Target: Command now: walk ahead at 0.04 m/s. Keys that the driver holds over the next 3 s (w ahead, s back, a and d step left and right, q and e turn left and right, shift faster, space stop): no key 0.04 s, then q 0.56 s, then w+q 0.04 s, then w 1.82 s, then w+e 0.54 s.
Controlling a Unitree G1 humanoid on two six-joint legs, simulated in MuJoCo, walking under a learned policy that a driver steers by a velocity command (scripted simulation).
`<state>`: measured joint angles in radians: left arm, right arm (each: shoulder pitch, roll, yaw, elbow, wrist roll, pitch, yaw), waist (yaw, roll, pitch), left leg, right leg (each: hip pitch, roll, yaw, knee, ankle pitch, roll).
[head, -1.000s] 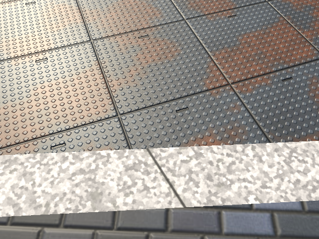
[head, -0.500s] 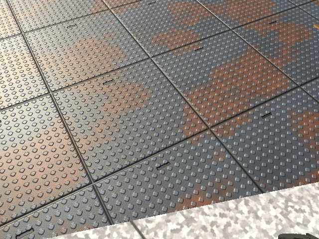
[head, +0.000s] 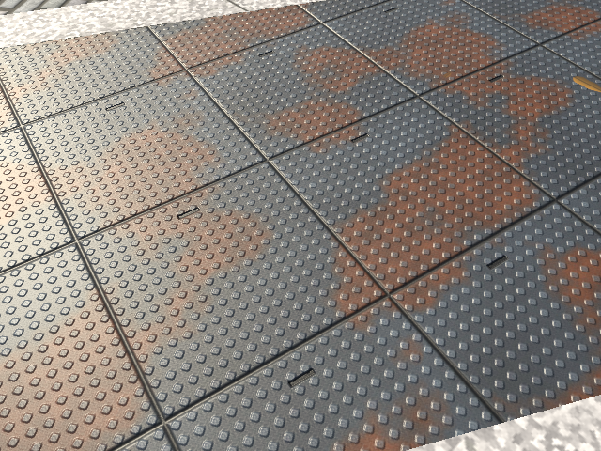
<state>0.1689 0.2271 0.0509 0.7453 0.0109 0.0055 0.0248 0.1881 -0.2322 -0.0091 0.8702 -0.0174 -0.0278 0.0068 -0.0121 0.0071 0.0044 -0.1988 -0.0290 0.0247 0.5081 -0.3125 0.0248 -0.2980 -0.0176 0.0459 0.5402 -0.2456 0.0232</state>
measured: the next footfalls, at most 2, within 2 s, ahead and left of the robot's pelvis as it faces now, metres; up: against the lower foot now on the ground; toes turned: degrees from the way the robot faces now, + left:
right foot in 1.04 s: +0.17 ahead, -0.05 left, +0.00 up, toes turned +24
left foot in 1.50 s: +0.39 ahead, +0.29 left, +0.00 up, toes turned +23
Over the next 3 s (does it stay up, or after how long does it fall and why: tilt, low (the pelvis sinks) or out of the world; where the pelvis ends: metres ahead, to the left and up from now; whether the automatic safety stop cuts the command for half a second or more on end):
stays up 1.02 0.41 0.00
